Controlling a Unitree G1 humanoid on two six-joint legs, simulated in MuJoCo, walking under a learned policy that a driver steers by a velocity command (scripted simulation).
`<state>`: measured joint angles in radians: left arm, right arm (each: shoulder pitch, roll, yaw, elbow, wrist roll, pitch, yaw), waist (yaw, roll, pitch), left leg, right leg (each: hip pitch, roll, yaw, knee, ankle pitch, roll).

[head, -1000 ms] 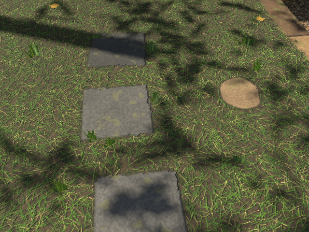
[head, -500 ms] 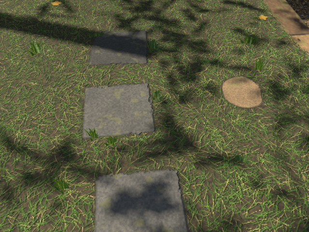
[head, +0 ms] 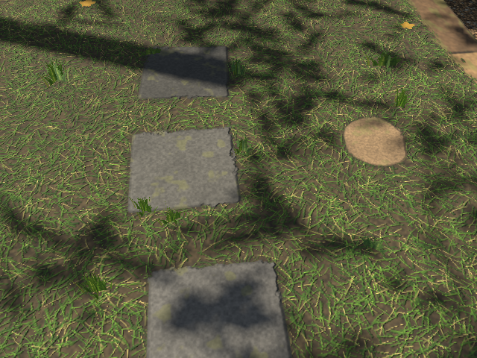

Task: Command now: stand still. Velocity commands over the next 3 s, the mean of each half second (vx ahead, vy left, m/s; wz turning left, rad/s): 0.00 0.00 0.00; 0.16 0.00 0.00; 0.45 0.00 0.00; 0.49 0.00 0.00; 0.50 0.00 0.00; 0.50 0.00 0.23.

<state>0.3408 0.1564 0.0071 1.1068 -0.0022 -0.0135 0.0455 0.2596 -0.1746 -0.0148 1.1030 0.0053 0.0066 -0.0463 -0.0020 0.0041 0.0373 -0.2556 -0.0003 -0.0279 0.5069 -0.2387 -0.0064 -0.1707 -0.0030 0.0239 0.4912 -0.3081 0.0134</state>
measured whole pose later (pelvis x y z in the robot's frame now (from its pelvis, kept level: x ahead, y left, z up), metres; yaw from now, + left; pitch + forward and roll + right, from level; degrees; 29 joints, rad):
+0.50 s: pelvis +0.00 +0.00 +0.00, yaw +0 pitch -1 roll +0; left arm 0.36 0.15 0.01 1.10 0.00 -0.02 0.05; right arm 0.28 -0.16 -0.02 1.10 0.01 0.00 -0.05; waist 0.00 0.00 0.04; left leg -0.26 0.00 -0.03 0.51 -0.24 -0.01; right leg -0.17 0.00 0.02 0.50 -0.31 0.01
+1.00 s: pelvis +0.07 +0.02 -0.01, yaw +0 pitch +1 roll +0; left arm 0.45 0.20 0.04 1.06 -0.04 -0.08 0.02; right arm 0.37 -0.18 -0.04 1.07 0.02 -0.12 0.00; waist -0.01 -0.03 -0.02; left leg -0.22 -0.03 0.05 0.57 -0.36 0.06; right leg -0.28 -0.01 0.06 0.92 -0.45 -0.04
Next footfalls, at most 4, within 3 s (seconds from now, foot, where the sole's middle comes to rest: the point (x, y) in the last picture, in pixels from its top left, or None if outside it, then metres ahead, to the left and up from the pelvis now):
1.38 right None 0.46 -0.11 -0.77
1.94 left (210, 269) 0.78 0.12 -0.77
2.50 right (281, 190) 1.09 -0.12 -0.77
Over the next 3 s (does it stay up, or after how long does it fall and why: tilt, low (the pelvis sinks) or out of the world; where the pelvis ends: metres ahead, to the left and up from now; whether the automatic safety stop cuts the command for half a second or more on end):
stays up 1.18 -0.02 0.00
